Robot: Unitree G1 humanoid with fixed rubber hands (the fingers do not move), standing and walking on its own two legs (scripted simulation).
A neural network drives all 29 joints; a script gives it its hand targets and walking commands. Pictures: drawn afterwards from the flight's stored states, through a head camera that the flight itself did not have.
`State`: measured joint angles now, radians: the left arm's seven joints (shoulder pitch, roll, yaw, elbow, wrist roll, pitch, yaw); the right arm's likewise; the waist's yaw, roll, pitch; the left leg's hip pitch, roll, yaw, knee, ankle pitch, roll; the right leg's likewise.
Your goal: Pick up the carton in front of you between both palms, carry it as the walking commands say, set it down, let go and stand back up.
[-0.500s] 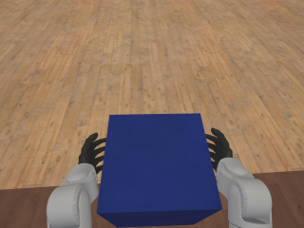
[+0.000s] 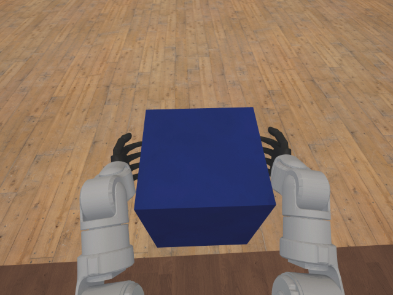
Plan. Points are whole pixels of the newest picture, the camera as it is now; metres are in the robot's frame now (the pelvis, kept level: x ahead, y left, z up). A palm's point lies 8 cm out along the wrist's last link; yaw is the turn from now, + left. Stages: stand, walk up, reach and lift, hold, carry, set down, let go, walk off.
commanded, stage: carry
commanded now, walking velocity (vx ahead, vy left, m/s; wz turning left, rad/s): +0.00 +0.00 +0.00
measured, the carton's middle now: (201, 183) +0.34 +0.00 +0.04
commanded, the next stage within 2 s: none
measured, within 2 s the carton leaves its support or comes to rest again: neither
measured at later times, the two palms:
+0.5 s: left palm (126, 171) +0.33 +0.14 +0.11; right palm (285, 165) +0.33 -0.16 +0.11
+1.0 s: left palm (118, 186) +0.29 +0.14 +0.12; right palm (292, 182) +0.29 -0.16 +0.12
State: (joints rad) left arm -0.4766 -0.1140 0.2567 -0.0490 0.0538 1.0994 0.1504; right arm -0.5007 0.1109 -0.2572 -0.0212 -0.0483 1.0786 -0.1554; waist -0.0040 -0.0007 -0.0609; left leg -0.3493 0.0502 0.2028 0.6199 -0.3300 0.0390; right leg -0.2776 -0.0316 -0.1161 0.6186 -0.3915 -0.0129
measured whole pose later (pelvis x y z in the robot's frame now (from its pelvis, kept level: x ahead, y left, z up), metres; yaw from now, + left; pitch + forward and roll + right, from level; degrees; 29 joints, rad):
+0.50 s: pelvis +0.00 -0.01 +0.00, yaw +0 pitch +4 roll +0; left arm -0.43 -0.13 0.24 -0.13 0.04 1.09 0.15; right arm -0.44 0.12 -0.24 -0.11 -0.04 1.07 -0.15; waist 0.00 0.00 -0.05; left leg -0.32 0.05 0.17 0.58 -0.33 0.02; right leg -0.24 -0.02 -0.11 0.56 -0.39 -0.02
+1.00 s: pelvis -0.03 +0.00 +0.01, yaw -1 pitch +2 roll +0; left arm -0.46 -0.12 0.25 -0.02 0.06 1.10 0.15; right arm -0.46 0.12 -0.27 -0.01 -0.06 1.09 -0.15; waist 0.00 0.00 -0.08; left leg -0.31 0.05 0.18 0.53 -0.25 0.03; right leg -0.24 -0.02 -0.11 0.53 -0.32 -0.02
